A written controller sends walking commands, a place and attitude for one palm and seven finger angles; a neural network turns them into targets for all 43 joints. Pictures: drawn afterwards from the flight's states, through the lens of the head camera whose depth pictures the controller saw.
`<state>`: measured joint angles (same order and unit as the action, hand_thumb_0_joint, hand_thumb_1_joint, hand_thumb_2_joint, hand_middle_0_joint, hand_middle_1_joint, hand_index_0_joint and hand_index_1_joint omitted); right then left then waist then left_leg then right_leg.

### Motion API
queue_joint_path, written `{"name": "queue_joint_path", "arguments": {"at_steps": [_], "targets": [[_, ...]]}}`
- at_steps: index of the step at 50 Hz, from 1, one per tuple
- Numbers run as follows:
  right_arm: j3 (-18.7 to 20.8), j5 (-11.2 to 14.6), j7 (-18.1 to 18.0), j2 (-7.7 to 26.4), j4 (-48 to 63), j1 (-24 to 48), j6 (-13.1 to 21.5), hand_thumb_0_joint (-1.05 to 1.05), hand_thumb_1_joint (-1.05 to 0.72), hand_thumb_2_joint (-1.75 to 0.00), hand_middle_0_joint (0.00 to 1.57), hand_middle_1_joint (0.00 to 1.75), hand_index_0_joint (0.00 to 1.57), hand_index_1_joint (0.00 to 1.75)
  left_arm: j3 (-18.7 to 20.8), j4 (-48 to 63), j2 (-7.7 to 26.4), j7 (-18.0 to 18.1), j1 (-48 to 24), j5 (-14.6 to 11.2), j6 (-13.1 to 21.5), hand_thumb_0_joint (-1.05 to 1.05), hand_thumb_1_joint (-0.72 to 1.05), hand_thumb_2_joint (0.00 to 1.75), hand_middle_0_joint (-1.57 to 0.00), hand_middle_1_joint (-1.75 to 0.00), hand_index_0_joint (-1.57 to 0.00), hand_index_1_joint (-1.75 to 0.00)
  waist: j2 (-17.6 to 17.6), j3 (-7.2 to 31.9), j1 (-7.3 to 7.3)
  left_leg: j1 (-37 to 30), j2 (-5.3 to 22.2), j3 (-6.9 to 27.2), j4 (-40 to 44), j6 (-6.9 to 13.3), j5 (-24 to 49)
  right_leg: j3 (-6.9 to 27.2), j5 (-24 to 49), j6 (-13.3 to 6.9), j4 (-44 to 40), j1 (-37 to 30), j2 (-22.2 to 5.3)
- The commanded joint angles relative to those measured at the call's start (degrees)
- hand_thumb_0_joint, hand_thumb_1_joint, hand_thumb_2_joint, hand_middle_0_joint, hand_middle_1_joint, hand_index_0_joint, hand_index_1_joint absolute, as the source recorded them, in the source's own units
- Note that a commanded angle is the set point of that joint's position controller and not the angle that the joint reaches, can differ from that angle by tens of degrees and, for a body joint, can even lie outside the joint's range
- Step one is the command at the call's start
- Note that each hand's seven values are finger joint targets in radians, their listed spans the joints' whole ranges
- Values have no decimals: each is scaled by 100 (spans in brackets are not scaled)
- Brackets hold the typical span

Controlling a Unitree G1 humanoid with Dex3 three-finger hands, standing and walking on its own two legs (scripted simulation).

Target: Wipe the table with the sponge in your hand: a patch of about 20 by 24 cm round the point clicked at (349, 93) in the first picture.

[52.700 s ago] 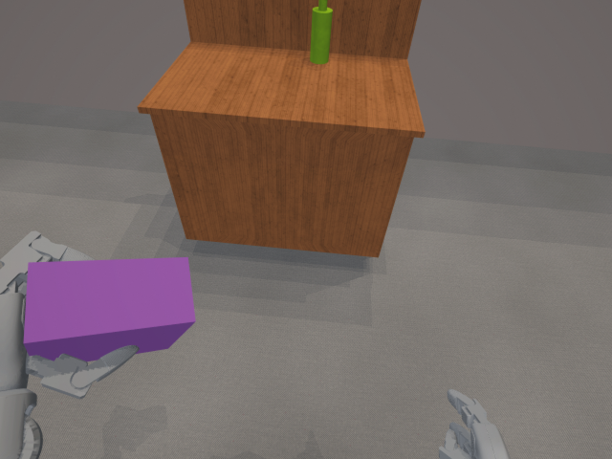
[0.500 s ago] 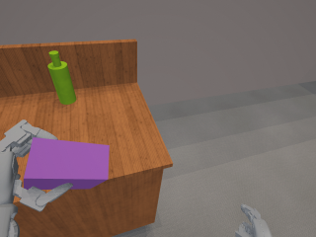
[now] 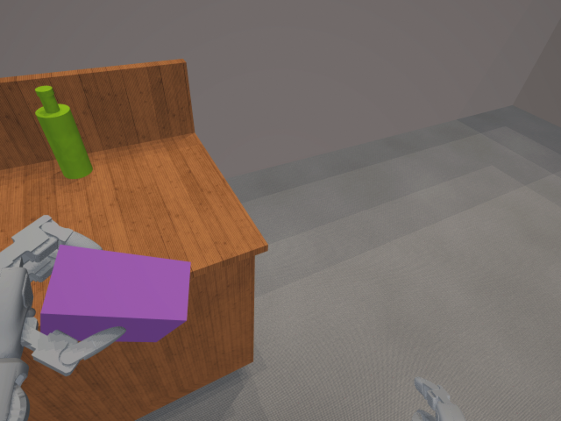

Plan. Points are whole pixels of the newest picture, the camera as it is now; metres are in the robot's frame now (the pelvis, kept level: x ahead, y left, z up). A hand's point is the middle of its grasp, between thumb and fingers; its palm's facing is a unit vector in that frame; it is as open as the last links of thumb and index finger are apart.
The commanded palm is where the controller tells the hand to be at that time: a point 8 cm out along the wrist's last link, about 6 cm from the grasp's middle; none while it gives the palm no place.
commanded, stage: stop stepping back and stand still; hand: left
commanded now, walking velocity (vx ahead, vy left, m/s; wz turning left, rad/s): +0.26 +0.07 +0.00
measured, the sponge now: (136, 302) +0.22 +0.19 +0.13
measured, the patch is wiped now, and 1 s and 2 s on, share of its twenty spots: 1.00 1.00 1.00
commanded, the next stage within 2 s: stand and wait in 0.74 s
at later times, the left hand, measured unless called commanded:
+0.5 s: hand (30, 312) +0.18 +0.26 +0.18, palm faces +0.31 -0.86 -0.41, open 10.7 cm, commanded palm +0.16 +0.31 +0.19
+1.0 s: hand (24, 298) +0.20 +0.28 +0.16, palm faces +0.33 -0.85 -0.41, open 10.7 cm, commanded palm +0.16 +0.32 +0.19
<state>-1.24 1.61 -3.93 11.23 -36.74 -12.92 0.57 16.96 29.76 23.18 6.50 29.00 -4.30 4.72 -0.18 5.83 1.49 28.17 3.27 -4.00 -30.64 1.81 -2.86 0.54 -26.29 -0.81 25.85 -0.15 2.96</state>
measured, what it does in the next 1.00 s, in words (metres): steps on the spot: right foot, then left foot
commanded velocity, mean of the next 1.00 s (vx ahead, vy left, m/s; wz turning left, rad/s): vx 0.00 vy -0.02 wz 0.00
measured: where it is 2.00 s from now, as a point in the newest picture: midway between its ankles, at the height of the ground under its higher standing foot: outside the picture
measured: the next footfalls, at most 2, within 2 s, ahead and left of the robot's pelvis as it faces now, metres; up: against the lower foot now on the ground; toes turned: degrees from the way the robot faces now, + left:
right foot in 0.38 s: -0.02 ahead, -0.06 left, +0.00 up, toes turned -3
left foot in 0.56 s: +0.09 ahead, +0.15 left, +0.00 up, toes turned +0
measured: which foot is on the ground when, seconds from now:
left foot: down 0.00-0.44, up 0.46-0.54, down 0.56-1.00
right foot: down 0.00-0.22, up 0.24-0.36, down 0.38-1.00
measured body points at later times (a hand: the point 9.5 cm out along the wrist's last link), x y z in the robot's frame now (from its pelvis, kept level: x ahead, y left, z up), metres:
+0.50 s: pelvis -0.01 +0.03 +0.01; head -0.03 +0.03 +0.46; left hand +0.15 +0.30 +0.20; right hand +0.15 -0.18 -0.07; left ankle +0.09 +0.12 -0.71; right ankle -0.06 -0.06 -0.72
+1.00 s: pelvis -0.01 +0.04 +0.02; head -0.03 +0.05 +0.47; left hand +0.18 +0.32 +0.19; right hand +0.15 -0.21 -0.06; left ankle +0.05 +0.15 -0.72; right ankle -0.06 -0.06 -0.72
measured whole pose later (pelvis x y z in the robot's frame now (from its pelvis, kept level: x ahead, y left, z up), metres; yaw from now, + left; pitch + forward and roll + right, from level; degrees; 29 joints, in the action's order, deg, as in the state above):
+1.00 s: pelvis -0.01 +0.04 +0.02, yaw -2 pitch +0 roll -2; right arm -0.2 0.7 -5.0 12.3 -35.3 -11.7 3.5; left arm 18.5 26.4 22.2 8.0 32.1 -3.3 5.9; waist 1.6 3.4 0.8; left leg 19.1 2.0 -1.3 -28.5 0.5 -9.9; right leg -1.3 -16.5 -1.3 23.5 7.5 3.0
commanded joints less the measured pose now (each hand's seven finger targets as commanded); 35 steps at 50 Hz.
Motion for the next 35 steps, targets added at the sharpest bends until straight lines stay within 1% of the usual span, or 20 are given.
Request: {"name": "queue_joint_path", "arguments": {"at_steps": [1, 4, 6, 8, 9, 10, 11, 13, 14, 16, 18, 19, 20, 21, 22, 23, 26, 30, 32, 35], "targets": [[261, -13, -91, 705, 1022, 1128, 259, 0, -90, -90, 20, 30, 20, 30, 728, 1011, 890, 202, -975, 6, 430, 0, 10, 130, -120, -160, -120, -160, 44, -640, -42, -1641, 59, 335, -934, -152, -982, 633, -267, -554, -1301, 2963, -1207], [311, -31, -137, 848, 841, 983, 345, 0, -90, -90, 20, 30, 20, 30, 478, 542, 819, 208, -1787, 122, 546, 0, 10, 130, -120, -160, -120, -160, -620, -1521, 20, -1124, 177, 406, -1787, -202, -971, 1040, -372, -877, -1641, 3476, -1711], [317, -37, -183, 897, 805, 929, 424, 0, -90, -90, 20, 30, 20, 30, 385, 286, 818, 198, -2315, 169, 610, 0, 10, 130, -120, -160, -120, -160, -440, -1723, 73, -1225, 204, 392, -1438, -171, -819, 772, 548, -752, -1201, 3360, -1592], [372, -27, -204, 988, 826, 733, 464, 0, -90, -90, 20, 30, 20, 30, 395, 142, 771, 176, -2369, 186, 594, 0, 10, 130, -120, -160, -120, -160, 261, -1385, 117, -1680, 4, 564, -537, -70, -431, 166, 1828, -438, 32, 2937, -1043], [382, -62, -219, 1055, 883, 729, 488, 0, -90, -90, 20, 30, 20, 30, 500, 332, 811, 178, -2301, 170, 600, 0, 10, 130, -120, -160, -120, -160, 1172, -1067, 86, -1861, 184, 1288, 174, 74, -221, -185, 1465, -165, 873, 2888, -513], [365, -109, -211, 1099, 947, 849, 566, 0, -90, -90, 20, 30, 20, 30, 565, 591, 858, 173, -2194, 132, 657, 0, 10, 130, -120, -160, -120, -160, 2136, -793, -48, -1692, 723, 2399, 1253, 109, -801, -282, 401, -10, 1622, 2561, -9], [314, -125, -175, 922, 1033, 777, 704, 0, -90, -90, 20, 30, 20, 30, 665, 970, 922, 192, -2060, 76, 735, 0, 10, 130, -120, -160, -120, -160, 2023, -391, -88, -1565, 1040, 3014, 1992, 89, -1567, 22, -341, -46, 2334, 2124, 115], [344, -199, -81, 841, 1104, 754, 857, 0, -90, -90, 20, 30, 20, 30, 922, 1453, 1023, 237, -1393, 33, 751, 0, 10, 130, -120, -160, -120, -160, 820, 212, -278, -1240, 1107, 2582, 2364, -30, -2656, 41, -609, -90, 2205, 1401, 25], [389, -204, -35, 827, 1137, 678, 877, 0, -90, -90, 20, 30, 20, 30, 1031, 1646, 956, 249, -816, -12, 718, 0, 10, 130, -120, -160, -120, -160, 725, 590, -316, -1421, 990, 2129, 2331, -103, -2562, -144, -518, -93, 1820, 1170, 74], [344, -203, 41, 702, 1250, 706, 855, 0, -90, -90, 20, 30, 20, 30, 1128, 1874, 839, 230, 277, -83, 621, 0, 10, 130, -120, -160, -120, -160, 1267, 989, -333, -1443, 716, 1264, 2235, -339, -2236, -454, -334, -127, 1025, 729, 119], [334, -195, 76, 713, 1319, 728, 831, 0, -90, -90, 20, 30, 20, 30, 1043, 2031, 704, 231, 600, -36, 573, 0, 10, 130, -120, -160, -120, -160, 1680, 844, -226, -1131, 384, 772, 1828, -607, -2216, -529, 155, -186, 87, 477, 111], [337, -191, 70, 695, 1278, 717, 783, 0, -90, -90, 20, 30, 20, 30, 967, 1884, 653, 226, 625, -6, 531, 0, 10, 130, -120, -160, -120, -160, 1339, 706, -156, -1030, 200, 533, 1385, -641, -2179, -334, 270, -246, -370, 554, -56], [351, -196, 46, 688, 1204, 647, 699, 0, -90, -90, 20, 30, 20, 30, 982, 1676, 675, 220, 634, 9, 479, 0, 10, 130, -120, -160, -120, -160, 543, 675, -102, -1251, 39, 337, 562, -547, -1826, 60, 235, -365, -808, 1002, -457], [370, -186, 13, 664, 1076, 669, 611, 0, -90, -90, 20, 30, 20, 30, 988, 1421, 740, 222, 387, 29, 431, 0, 10, 130, -120, -160, -120, -160, -294, 413, -63, -1686, 1, 312, -497, -412, -1437, 948, -49, -585, -1284, 2075, -1114], [403, -153, -37, 676, 977, 675, 564, 0, -90, -90, 20, 30, 20, 30, 895, 1297, 668, 241, -14, 28, 371, 0, 10, 130, -120, -160, -120, -160, -803, 166, -26, -1661, -65, 562, -1324, -364, -1317, 1614, -482, -895, -1574, 2729, -1593], [379, -137, -77, 677, 895, 671, 542, 0, -90, -90, 20, 30, 20, 30, 846, 1082, 658, 264, -399, 53, 321, 0, 10, 130, -120, -160, -120, -160, -941, -130, 25, -1462, -28, 698, -1717, -334, -1292, 1661, -490, -1020, -1664, 2984, -1788], [257, -141, -205, 703, 711, 703, 626, 0, -90, -90, 20, 30, 20, 30, 531, 191, 563, 233, -1649, 118, 292, 0, 10, 130, -120, -160, -120, -160, -468, -478, 147, -1354, 161, 686, -590, -179, -1004, 996, 554, -634, -936, 2519, -1437], [265, -43, -310, 840, 760, 945, 695, 0, -90, -90, 20, 30, 20, 30, 30, -120, 327, 223, -2668, 206, 302, 0, 10, 130, -120, -160, -120, -160, 627, -774, -91, -1655, 463, 1224, 682, 113, -991, 317, 1076, 0, -414, 2305, -469], [163, -99, -257, 777, 870, 867, 758, 0, -90, -90, 20, 30, 20, 30, 69, 433, 414, 244, -2328, 248, 337, 0, 10, 130, -120, -160, -120, -160, 654, -353, -144, -1651, 415, 1345, 722, 186, 16, 50, 1842, 37, -125, 1750, -357], [229, -136, -187, 831, 1005, 896, 871, 0, -90, -90, 20, 30, 20, 30, 381, 1317, 645, 297, -1628, 200, 444, 0, 10, 130, -120, -160, -120, -160, 818, 200, -219, -1717, 428, 1472, 971, 150, 350, -23, 1797, 78, -21, 1174, -217]]}}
